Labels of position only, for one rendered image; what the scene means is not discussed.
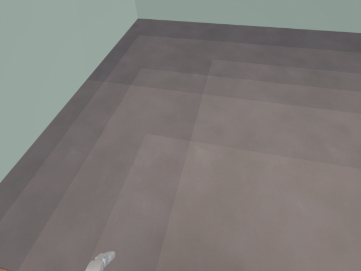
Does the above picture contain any left robot hand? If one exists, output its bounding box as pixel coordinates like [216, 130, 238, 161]
[85, 251, 116, 271]

